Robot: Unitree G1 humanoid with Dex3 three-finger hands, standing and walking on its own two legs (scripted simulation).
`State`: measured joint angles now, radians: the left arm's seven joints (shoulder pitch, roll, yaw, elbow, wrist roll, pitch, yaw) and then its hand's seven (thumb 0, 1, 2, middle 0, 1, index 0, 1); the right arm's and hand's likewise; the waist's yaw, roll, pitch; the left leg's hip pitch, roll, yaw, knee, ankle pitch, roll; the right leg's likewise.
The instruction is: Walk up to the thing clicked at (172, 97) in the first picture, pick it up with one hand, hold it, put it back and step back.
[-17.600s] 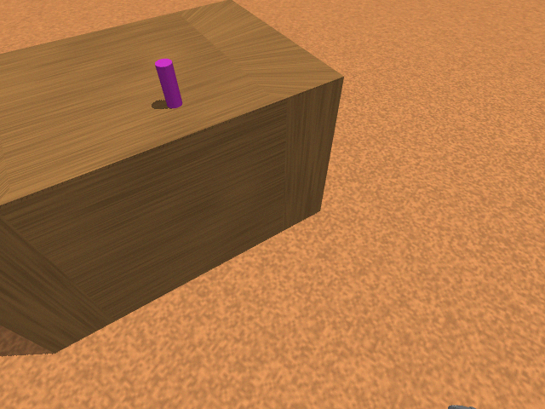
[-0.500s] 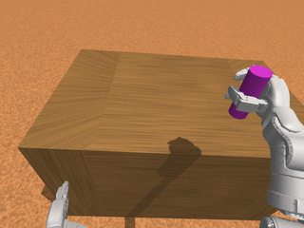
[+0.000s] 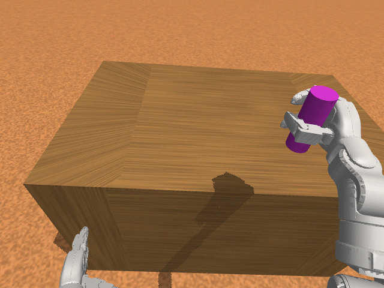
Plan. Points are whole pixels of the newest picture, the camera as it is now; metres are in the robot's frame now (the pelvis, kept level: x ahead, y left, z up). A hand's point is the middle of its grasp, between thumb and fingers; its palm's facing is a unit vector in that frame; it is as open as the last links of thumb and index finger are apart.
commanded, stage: hold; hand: right
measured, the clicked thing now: (309, 121) +0.34 -0.18 +0.22
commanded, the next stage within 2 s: crouch in 1.38 s
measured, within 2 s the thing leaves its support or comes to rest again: neither
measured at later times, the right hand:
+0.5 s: hand (301, 125) +0.33 -0.17 +0.22, palm faces +0.13 +0.99 -0.01, open 5.8 cm
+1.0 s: hand (304, 121) +0.34 -0.17 +0.23, palm faces +0.14 +0.99 -0.01, open 5.8 cm
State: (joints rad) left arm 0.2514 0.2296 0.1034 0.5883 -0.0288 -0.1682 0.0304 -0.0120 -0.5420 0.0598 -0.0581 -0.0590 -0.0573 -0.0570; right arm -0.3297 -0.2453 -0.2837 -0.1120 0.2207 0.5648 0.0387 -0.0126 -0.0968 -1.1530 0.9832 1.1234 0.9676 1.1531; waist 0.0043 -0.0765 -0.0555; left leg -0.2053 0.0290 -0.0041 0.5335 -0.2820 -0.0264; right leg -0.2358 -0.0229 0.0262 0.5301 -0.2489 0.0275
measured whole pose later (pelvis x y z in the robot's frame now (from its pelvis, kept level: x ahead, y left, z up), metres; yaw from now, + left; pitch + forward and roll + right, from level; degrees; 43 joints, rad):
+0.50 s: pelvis +0.00 +0.00 +0.00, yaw +0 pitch -3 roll +0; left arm 0.26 0.23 0.11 0.58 -0.03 -0.18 0.03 -0.01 -0.54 0.06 -0.06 -0.06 -0.05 -0.06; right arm -0.29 -0.23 -0.29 -0.13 0.22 0.54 0.03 -0.01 -0.10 -1.16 0.98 1.12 0.97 1.16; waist 0.01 -0.07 -0.05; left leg -0.20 0.02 0.00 0.53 -0.28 -0.02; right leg -0.23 -0.03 0.03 0.52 -0.24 0.03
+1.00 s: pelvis +0.00 +0.00 +0.00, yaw +0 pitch -3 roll +0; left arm 0.27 0.23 0.10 0.58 -0.03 -0.17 0.03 -0.01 -0.55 0.07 -0.06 -0.06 -0.05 -0.06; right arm -0.30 -0.24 -0.29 -0.14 0.21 0.54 0.02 -0.01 -0.10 -1.15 0.98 1.12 0.97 1.16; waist 0.00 -0.07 -0.05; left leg -0.19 0.02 0.00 0.53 -0.29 -0.02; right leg -0.22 -0.03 0.03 0.52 -0.25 0.03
